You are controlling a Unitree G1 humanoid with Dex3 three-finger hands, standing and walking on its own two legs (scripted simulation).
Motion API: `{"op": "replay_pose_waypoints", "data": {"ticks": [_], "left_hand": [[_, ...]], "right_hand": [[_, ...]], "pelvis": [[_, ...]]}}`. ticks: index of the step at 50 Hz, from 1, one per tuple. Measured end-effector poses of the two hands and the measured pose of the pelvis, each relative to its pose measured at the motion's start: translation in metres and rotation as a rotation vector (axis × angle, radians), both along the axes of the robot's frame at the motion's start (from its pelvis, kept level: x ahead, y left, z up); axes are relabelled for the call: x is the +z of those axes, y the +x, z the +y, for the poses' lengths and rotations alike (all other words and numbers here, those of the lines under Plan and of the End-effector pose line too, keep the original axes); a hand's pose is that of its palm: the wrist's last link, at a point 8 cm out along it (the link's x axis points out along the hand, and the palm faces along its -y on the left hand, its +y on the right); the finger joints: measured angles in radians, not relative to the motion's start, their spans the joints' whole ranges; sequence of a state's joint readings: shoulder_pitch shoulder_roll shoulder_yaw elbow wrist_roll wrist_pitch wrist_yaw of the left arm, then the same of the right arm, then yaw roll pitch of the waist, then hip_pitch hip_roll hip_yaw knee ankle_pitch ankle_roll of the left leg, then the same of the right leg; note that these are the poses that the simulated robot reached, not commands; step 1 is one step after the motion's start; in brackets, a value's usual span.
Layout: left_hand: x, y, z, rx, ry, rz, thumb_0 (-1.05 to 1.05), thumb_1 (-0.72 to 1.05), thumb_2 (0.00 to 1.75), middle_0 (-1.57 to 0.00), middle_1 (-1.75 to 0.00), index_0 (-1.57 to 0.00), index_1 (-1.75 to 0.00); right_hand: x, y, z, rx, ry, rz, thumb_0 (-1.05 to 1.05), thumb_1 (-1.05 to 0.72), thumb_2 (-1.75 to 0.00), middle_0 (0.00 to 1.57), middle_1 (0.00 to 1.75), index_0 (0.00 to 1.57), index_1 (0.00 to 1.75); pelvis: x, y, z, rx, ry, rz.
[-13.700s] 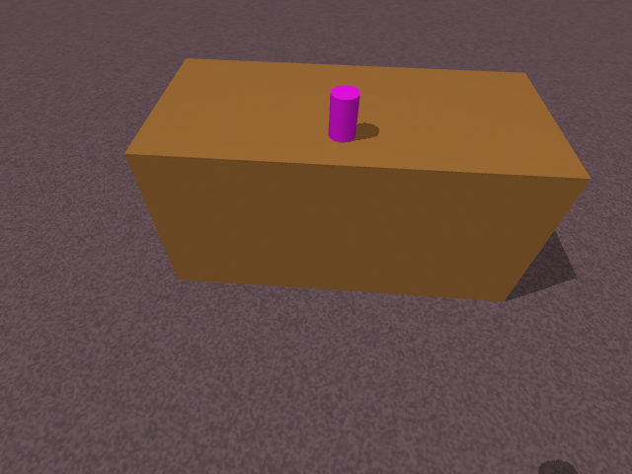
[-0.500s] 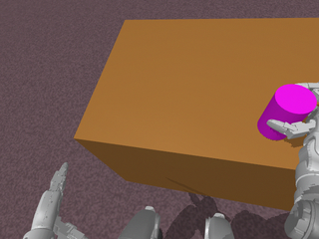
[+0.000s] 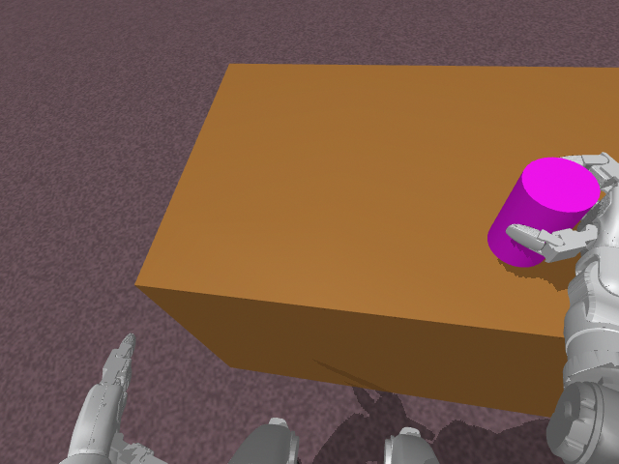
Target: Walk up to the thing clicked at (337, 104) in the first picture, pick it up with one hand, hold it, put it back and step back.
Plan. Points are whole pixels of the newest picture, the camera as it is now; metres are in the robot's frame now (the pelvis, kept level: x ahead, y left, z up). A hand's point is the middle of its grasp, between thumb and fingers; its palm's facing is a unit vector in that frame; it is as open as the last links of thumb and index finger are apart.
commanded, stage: settle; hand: right
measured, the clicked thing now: (536, 216) +0.45 -0.23 +0.03
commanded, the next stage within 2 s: lift in 0.20 s
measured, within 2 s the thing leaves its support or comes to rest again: neither
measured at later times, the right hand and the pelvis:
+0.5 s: hand (558, 191) +0.46 -0.24 +0.07, palm faces +0.27 +0.96 +0.01, open 11.3 cm; pelvis +0.01 +0.00 +0.02, yaw +0 degrees
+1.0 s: hand (569, 179) +0.41 -0.21 +0.15, palm faces +0.25 +0.97 +0.01, open 11.3 cm; pelvis +0.01 +0.01 +0.05, yaw -1 degrees
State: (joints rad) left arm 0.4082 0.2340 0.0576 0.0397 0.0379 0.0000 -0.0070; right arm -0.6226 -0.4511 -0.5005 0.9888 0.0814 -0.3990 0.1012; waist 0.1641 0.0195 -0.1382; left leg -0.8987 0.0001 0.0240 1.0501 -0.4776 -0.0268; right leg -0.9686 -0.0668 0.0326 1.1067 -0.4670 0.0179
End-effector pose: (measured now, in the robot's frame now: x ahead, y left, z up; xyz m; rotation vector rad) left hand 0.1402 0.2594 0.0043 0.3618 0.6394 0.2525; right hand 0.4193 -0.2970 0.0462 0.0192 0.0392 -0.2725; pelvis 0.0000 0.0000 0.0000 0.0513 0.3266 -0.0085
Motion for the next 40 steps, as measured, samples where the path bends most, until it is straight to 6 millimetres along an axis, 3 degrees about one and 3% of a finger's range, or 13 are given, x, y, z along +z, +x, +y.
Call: {"op": "replay_pose_waypoints", "data": {"ticks": [18, 30, 40], "left_hand": [[-0.001, 0.003, 0.001, 0.004, -0.027, 0.016, -0.01, -0.52, 0.04, -0.05, -0.05, -0.05, -0.05], [0.005, 0.006, 0.008, 0.022, -0.036, 0.016, -0.01, -0.52, 0.04, -0.05, -0.06, -0.06, -0.05], [0.005, 0.013, 0.001, 0.033, -0.104, 0.004, -0.01, -0.52, 0.04, -0.05, -0.06, -0.06, -0.05]], "right_hand": [[0.019, 0.006, 0.006, 0.008, 0.003, 0.000, -0.03, 0.61, -0.86, 0.71, 1.13, 0.74, 1.15], [0.036, -0.003, 0.015, 0.006, 0.002, -0.013, -0.03, 0.61, -0.87, 0.70, 1.14, 0.73, 1.16], [0.074, -0.023, 0.028, 0.005, -0.023, -0.062, -0.02, 0.61, -0.87, 0.70, 1.15, 0.73, 1.17]], "pelvis": [[0.010, 0.005, 0.002, 0.001, -0.007, -0.021], [0.020, 0.010, 0.003, 0.003, -0.015, -0.055], [0.034, 0.014, 0.003, 0.004, -0.027, -0.118]]}}
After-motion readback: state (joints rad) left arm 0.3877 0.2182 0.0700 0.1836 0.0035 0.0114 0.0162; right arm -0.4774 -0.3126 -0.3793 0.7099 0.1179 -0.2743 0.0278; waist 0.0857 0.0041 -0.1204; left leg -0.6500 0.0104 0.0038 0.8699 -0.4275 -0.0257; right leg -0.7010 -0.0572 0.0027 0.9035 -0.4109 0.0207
